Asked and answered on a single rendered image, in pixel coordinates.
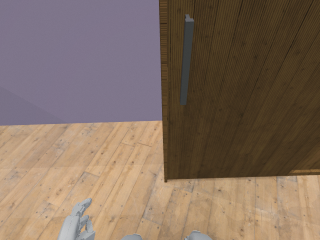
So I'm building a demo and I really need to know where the handle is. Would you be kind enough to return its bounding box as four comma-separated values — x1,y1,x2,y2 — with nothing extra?
180,14,194,105

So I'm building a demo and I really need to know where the right robot shin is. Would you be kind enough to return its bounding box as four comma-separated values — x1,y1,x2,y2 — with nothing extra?
190,230,201,235

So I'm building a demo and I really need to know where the wardrobe door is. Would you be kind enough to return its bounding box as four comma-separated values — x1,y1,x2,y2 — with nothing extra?
292,141,320,170
167,0,320,179

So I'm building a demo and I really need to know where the robot left hand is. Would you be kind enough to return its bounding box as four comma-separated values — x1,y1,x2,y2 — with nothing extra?
57,198,96,240

